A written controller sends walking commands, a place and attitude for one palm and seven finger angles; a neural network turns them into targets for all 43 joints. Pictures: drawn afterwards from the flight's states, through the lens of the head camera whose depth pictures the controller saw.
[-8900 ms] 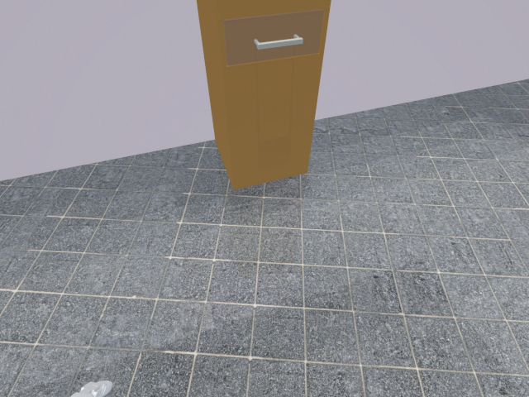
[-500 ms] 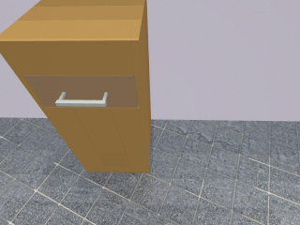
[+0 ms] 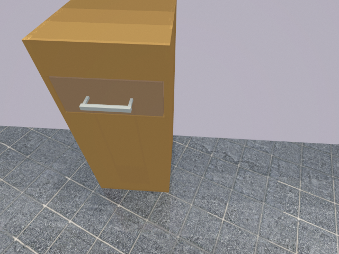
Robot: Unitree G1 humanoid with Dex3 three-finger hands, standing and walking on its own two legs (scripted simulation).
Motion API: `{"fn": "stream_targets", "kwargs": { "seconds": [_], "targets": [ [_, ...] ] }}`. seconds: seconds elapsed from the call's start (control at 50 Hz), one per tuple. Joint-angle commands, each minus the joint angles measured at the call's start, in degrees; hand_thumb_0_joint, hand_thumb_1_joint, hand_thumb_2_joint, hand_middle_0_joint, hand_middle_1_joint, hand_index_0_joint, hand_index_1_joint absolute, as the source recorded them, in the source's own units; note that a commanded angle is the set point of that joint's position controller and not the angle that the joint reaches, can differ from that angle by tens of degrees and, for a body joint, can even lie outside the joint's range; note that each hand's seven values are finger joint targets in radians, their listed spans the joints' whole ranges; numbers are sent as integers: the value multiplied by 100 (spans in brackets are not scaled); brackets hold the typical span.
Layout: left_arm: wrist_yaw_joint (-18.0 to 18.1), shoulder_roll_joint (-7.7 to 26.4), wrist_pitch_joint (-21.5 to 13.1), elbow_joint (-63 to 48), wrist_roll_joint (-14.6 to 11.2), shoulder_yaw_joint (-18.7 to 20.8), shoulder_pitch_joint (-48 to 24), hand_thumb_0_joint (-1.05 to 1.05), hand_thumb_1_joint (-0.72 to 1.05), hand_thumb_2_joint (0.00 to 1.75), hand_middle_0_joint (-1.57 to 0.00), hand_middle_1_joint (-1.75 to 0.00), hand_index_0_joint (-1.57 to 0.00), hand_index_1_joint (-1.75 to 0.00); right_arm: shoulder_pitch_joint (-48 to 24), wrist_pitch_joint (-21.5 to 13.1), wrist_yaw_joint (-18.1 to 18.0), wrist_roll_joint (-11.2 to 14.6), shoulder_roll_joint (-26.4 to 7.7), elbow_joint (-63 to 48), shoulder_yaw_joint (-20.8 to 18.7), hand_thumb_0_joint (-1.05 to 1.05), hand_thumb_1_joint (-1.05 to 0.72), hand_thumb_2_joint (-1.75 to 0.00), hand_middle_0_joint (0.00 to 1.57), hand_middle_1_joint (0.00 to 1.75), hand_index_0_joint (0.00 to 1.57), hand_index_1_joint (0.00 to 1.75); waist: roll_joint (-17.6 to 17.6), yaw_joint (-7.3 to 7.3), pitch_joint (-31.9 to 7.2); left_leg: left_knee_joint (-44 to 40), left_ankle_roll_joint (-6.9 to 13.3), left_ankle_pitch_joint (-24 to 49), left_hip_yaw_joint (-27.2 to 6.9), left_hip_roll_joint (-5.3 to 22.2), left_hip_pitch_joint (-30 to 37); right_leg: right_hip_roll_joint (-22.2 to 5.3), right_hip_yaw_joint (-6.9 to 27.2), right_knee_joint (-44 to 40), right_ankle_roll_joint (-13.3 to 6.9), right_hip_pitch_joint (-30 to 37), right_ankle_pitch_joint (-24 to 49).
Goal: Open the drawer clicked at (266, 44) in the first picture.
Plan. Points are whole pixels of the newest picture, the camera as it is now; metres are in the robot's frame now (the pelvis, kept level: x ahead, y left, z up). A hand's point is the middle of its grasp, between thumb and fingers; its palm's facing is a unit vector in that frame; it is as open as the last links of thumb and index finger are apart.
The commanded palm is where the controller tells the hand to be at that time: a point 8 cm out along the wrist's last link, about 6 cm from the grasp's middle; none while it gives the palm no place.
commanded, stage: come to a stop and stand still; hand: left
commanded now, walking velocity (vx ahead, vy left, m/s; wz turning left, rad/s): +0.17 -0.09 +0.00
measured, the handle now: (107, 104) +0.58 +0.28 -0.01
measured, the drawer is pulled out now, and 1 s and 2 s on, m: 0.00 0.00 0.00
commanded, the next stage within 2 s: look again from close up in 0.94 s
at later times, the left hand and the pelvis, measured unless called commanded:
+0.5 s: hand out of the picture +0.07 +0.16 -0.18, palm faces -0.01 -0.97 -0.23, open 7.3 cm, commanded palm none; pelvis +0.02 -0.02 -0.01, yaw +0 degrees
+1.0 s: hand out of the picture +0.03 +0.12 -0.18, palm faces +0.07 -0.98 -0.20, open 7.3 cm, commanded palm none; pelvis +0.04 -0.05 +0.00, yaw +1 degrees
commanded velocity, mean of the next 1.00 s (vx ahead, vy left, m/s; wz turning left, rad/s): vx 0.02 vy -0.04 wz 0.00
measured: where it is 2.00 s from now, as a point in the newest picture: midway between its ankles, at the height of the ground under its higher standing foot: outside the picture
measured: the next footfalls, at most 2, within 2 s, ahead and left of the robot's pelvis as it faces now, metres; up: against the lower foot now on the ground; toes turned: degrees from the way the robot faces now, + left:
left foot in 0.02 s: +0.04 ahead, +0.10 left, +0.00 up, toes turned +3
right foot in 0.44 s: +0.05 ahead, -0.12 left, +0.00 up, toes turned -5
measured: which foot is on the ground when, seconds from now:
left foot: up 0.00-0.00, down 0.02-1.00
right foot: down 0.00-0.02, up 0.04-0.42, down 0.44-1.00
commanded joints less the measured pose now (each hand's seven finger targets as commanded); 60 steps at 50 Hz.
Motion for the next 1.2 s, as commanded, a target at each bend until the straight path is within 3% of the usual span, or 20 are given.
{"fn": "stream_targets", "kwargs": {
  "seconds": [0.0,0.02,0.08,0.2,0.26,0.32,0.38,0.42,0.44,0.48,0.6,0.66,0.8,1.0,1.02,1.04,1.06,1.1,1.14,1.18],
  "targets": [
    [-20,246,-18,-424,-113,45,-205,0,90,90,-20,-30,-20,-30,1355,-44,-103,-115,-699,184,-110,0,-90,-90,20,30,20,30,1759,-451,751,-2609,590,-2508,-2248,1511,-179,203,24,1486,398,-1470,-2467],
    [-39,244,-1,-501,-82,59,-265,0,90,90,-20,-30,-20,-30,755,-32,-172,-67,-921,-111,-111,0,-90,-90,20,30,20,30,1646,-310,1451,-3108,833,-2760,-2748,2130,-1435,135,353,2576,282,-1391,-2091],
    [-179,332,-44,-180,23,152,401,0,90,90,-20,-30,-20,-30,-106,-207,-185,-21,-596,-220,51,0,-90,-90,20,30,20,30,1114,225,852,-2602,521,-1367,-1602,1309,-1548,111,643,3929,267,-923,-1280],
    [-154,237,-207,-243,-11,21,-45,0,90,90,-20,-30,-20,-30,1282,-359,-273,-27,-358,265,78,0,-90,-90,20,30,20,30,756,-396,562,-1785,760,1485,-1359,1370,789,-76,530,3548,430,-2037,-1380],
    [-140,146,-213,-295,-73,-67,-308,0,90,90,-20,-30,-20,-30,1480,-363,-322,-68,-366,403,93,0,-90,-90,20,30,20,30,988,-532,428,-1281,930,3581,-1228,1527,1016,-131,420,2646,409,-1535,-1906],
    [-116,41,-221,-211,-127,-107,-233,0,90,90,-20,-30,-20,-30,1330,-302,-321,-62,-431,449,66,0,-90,-90,20,30,20,30,1174,-483,334,-896,803,4204,-1018,1371,653,24,207,1594,323,-562,-1979],
    [-63,148,-286,82,-146,-91,425,0,90,90,-20,-30,-20,-30,1113,-291,-292,28,-352,426,36,0,-90,-90,20,30,20,30,751,-173,19,-378,351,3199,-764,987,-121,-27,245,159,272,1005,-276],
    [44,577,-374,317,-128,-46,876,0,90,90,-20,-30,-20,-30,1052,-319,-237,99,122,340,154,0,-90,-90,20,30,20,30,-492,-79,-306,13,-113,695,-133,375,-1298,-1270,1386,266,-130,2276,1747],
    [58,710,-371,335,-142,-56,842,0,90,90,-20,-30,-20,-30,1030,-286,-236,94,155,350,139,0,-90,-90,20,30,20,30,-588,-103,-246,140,-145,-198,-31,283,-1221,-1609,1471,144,-411,2027,1901],
    [99,552,-370,293,-124,-79,588,0,90,90,-20,-30,-20,-30,942,-162,-249,56,127,388,115,0,-90,-90,20,30,20,30,-1218,-167,-71,541,-169,-417,-127,388,-918,-1344,1366,-49,-525,1526,2012],
    [121,171,-324,172,-180,-194,190,0,90,90,-20,-30,-20,-30,934,-193,-228,44,105,652,143,0,-90,-90,20,30,20,30,61,-269,198,-528,-111,2256,-300,672,-34,-593,555,264,-109,864,1108],
    [112,248,-294,208,-142,-175,207,0,90,90,-20,-30,-20,-30,609,-162,-232,35,57,598,150,0,-90,-90,20,30,20,30,323,-225,624,-591,-132,2049,-181,693,-70,-519,618,16,3,668,665],
    [147,429,-347,261,-136,-184,463,0,90,90,-20,-30,-20,-30,406,-132,-252,54,-126,462,142,0,-90,-90,20,30,20,30,-30,-229,71,-506,-175,2134,-34,648,214,-615,660,58,100,1234,2051],
    [148,395,-341,333,-129,-222,630,0,90,90,-20,-30,-20,-30,274,-117,-250,59,-210,445,170,0,-90,-90,20,30,20,30,13,-224,301,-708,-149,1869,-43,667,334,-559,688,-134,63,1046,1394],
    [387,598,-524,539,-42,-133,1359,0,90,90,-20,-30,-20,-30,-389,-209,-163,105,-402,37,100,0,-90,-90,20,30,20,30,-809,127,654,1051,-215,737,368,426,-972,-990,1380,37,753,1212,4871],
    [367,740,-586,269,-4,-121,1383,0,90,90,-20,-30,-20,-30,-67,-140,-146,104,-124,-248,120,0,-90,-90,20,30,20,30,-524,-156,225,1512,2,-183,-238,278,-1200,-1358,1439,270,554,1595,5558],
    [325,596,-586,171,-14,-183,1160,0,90,90,-20,-30,-20,-30,-79,-132,-136,97,-127,-228,101,0,-90,-90,20,30,20,30,55,-234,169,1661,39,-146,-237,296,-1220,-1292,1202,217,145,1530,5088],
    [248,602,-557,-2,-3,-164,821,0,90,90,-20,-30,-20,-30,121,-160,-84,115,64,-286,148,0,-90,-90,20,30,20,30,-44,-300,-390,970,10,-157,-116,273,-802,-1103,919,283,-523,1437,3055],
    [222,486,-497,-102,-41,-205,610,0,90,90,-20,-30,-20,-30,421,-217,-83,73,40,-183,164,0,-90,-90,20,30,20,30,-382,-396,-433,49,-19,575,-66,174,-208,-865,838,392,-443,985,1305],
    [182,244,-399,-132,-94,-247,596,0,90,90,-20,-30,-20,-30,639,-300,-91,16,-223,-142,142,0,-90,-90,20,30,20,30,347,-344,-132,-390,149,1285,-545,582,-150,-404,649,648,-123,469,-600]
  ]
}}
